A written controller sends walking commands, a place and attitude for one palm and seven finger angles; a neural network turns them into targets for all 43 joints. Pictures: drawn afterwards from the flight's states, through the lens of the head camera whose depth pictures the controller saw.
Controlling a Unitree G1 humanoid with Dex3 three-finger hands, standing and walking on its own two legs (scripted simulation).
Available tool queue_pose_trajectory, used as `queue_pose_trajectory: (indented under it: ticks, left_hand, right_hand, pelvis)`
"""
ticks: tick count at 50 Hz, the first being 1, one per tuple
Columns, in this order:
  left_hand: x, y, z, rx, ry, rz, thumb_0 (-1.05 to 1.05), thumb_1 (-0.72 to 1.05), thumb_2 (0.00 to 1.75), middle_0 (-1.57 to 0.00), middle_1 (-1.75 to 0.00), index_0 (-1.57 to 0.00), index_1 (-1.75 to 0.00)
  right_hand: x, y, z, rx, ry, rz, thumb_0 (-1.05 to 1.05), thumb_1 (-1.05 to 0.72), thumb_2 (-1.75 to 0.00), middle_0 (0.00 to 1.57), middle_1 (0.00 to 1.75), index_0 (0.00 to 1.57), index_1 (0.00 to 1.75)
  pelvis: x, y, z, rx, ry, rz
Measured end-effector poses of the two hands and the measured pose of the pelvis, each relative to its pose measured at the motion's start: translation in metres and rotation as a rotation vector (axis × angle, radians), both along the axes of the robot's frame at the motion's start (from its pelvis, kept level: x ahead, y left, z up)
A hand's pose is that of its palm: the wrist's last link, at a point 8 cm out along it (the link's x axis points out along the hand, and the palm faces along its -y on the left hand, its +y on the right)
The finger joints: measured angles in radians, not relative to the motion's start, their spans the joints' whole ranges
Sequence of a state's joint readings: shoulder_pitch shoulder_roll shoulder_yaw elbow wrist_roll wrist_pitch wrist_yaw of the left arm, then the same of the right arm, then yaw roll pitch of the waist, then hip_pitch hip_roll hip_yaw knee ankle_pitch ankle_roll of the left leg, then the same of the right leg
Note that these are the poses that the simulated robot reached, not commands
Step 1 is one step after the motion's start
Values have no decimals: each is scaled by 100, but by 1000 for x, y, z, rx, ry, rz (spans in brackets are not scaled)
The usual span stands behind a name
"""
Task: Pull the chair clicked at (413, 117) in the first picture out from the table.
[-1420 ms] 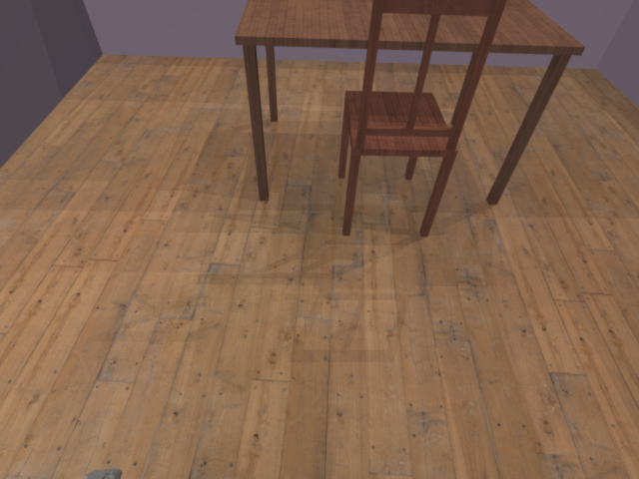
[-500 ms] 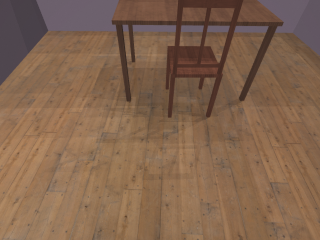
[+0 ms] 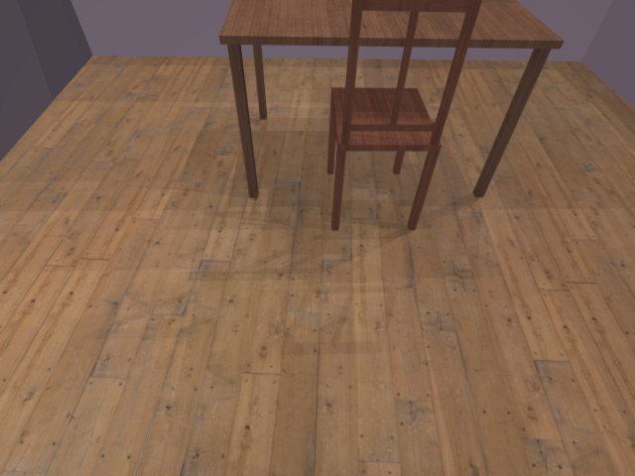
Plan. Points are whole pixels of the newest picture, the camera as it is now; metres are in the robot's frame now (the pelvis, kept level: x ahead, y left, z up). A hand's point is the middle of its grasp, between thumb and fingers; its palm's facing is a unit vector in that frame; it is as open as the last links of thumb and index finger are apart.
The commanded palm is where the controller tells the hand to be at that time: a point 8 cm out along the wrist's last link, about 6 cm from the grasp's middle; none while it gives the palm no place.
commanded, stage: look at it before walking up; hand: left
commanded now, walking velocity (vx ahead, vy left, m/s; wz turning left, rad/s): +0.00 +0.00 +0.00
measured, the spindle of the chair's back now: (403, 72) +1.26 -0.20 -0.06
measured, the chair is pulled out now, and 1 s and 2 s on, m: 0.00 0.00 0.00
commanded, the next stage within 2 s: walk to a spot facing it in 0.02 s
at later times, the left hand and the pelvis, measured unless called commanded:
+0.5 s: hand out of the picture +0.07 +0.19 -0.18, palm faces -0.14 -0.95 -0.27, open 7.4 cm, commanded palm none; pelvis -0.01 -0.02 -0.03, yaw -11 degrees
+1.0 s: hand (191, 468) +0.17 +0.20 -0.19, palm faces -0.32 -0.93 -0.19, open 7.4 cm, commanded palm none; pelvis +0.12 +0.01 -0.02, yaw -26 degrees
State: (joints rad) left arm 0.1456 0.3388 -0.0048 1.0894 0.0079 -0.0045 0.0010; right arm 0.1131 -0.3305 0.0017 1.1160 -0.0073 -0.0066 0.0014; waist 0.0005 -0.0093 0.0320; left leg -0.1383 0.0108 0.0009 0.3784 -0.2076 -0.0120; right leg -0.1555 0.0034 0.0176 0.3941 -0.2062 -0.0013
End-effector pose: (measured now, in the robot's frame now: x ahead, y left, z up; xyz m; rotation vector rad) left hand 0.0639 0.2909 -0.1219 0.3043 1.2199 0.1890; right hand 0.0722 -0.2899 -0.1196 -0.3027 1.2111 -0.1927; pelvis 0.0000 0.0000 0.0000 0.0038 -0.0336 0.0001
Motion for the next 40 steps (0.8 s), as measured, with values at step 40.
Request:
queue_pose_trajectory:
  ticks: [40]
  left_hand:
    - [19, -78, -11, -108, 169, -167, 1, 91, 90, -21, -30, -20, -30]
  right_hand:
    - [-17, 1, -8, 92, -77, -306, 0, -91, -90, 20, 30, 19, 30]
  pelvis:
    - [41, -22, 0, 15, 73, -323]
